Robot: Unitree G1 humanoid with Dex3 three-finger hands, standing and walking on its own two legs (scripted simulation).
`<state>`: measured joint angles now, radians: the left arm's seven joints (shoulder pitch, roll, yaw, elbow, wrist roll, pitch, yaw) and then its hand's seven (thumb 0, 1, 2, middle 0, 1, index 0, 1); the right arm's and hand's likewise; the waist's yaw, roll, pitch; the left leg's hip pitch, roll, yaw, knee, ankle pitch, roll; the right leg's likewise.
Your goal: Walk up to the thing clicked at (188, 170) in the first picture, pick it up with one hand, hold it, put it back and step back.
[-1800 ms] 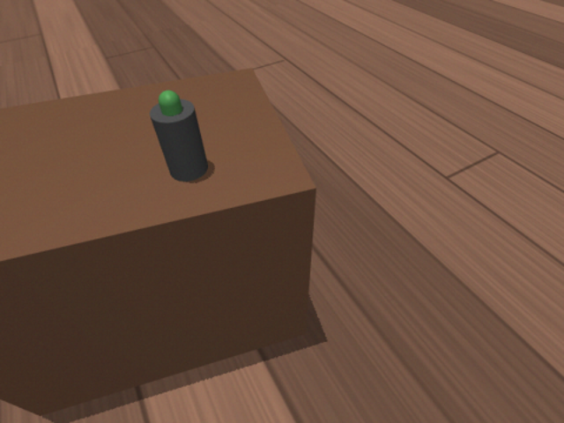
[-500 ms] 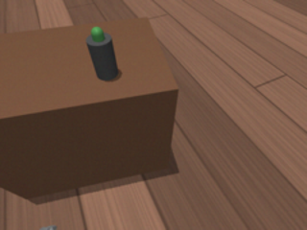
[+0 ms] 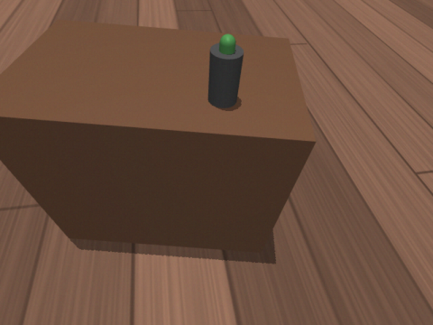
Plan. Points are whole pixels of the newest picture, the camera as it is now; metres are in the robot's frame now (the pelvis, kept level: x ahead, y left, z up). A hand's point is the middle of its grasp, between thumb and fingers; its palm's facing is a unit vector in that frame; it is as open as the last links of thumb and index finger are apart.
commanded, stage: walk up
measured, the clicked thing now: (225, 70) +0.71 +0.00 +0.09
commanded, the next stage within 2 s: stand in 1.72 s
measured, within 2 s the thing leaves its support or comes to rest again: neither
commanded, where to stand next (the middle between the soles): +0.06 -0.01 m, yaw +7 degrees
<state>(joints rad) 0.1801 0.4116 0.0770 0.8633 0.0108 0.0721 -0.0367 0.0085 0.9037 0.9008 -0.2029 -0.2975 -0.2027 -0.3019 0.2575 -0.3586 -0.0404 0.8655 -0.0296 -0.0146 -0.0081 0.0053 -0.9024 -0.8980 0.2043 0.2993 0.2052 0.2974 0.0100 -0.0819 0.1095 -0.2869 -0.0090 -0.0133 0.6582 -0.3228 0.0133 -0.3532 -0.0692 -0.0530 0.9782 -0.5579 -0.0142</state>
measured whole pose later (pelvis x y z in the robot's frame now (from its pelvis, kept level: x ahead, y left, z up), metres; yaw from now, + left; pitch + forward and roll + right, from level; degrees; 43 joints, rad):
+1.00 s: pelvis +0.00 -0.02 +0.02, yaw +10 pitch -3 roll +0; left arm 0.12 0.37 0.01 1.05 0.00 -0.02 -0.02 0.01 0.90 0.90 -0.20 -0.30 -0.20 -0.30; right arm 0.11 -0.35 0.00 1.04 0.00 0.00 0.02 0.01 -0.90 -0.90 0.20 0.30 0.20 0.30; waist 0.01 0.00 0.06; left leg -0.20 0.00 -0.05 0.49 -0.24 -0.01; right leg -0.16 -0.05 -0.04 0.46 -0.24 0.03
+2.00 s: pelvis +0.01 -0.03 +0.03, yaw +10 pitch -2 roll +0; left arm 0.10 0.35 0.01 1.13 0.01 -0.01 -0.01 0.01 0.90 0.90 -0.20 -0.30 -0.20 -0.30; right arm 0.08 -0.35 0.00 1.12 0.00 0.00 0.01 0.00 -0.90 -0.90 0.20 0.30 0.20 0.30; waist 0.00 0.00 0.05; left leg -0.12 0.02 -0.05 0.33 -0.17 -0.03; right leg -0.10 -0.03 -0.05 0.33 -0.19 0.02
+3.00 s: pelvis +0.02 -0.03 +0.03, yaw +8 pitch -2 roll +0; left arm 0.12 0.36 0.00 1.12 0.00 -0.01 -0.01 0.01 0.90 0.90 -0.20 -0.30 -0.20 -0.30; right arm 0.12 -0.36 0.01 1.13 0.00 0.00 0.01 0.01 -0.90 -0.90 0.20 0.30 0.20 0.30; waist 0.00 0.00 0.05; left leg -0.11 0.04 -0.04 0.32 -0.18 -0.05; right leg -0.11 -0.02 -0.03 0.34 -0.20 0.00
